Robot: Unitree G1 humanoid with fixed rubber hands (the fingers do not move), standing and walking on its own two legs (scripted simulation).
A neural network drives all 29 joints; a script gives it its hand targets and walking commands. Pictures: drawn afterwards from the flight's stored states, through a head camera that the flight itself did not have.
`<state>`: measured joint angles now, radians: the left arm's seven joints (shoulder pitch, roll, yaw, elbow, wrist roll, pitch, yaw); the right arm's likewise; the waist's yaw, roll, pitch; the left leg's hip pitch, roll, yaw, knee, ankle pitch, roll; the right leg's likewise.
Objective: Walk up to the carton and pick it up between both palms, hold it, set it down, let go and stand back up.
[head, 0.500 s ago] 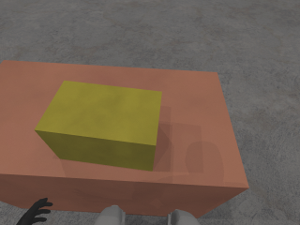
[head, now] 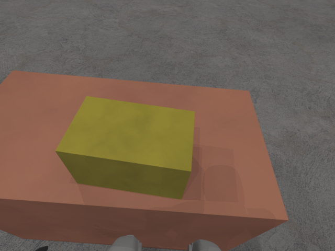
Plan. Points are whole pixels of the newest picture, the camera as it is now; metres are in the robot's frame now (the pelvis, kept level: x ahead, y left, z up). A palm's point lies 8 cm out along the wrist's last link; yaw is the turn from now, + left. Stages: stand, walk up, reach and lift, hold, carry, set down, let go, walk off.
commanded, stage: walk up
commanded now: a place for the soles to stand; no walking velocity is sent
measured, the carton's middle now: (134, 148) +0.36 +0.10 +0.00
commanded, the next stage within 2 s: none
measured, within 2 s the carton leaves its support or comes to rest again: neither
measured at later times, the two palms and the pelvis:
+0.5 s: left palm out of the picture +0.06 +0.25 -0.09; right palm out of the picture +0.05 -0.38 -0.10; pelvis -0.01 -0.05 +0.00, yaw +0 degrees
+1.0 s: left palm out of the picture +0.11 +0.28 -0.08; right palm out of the picture +0.01 -0.36 -0.09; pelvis +0.00 -0.03 +0.00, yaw +0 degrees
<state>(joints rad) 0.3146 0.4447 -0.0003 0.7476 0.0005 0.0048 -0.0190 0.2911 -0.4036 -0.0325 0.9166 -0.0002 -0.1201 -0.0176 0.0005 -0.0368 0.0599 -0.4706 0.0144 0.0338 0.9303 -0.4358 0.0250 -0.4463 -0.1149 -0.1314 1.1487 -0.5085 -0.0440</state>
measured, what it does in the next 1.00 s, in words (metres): steps on the spot: right foot, then left foot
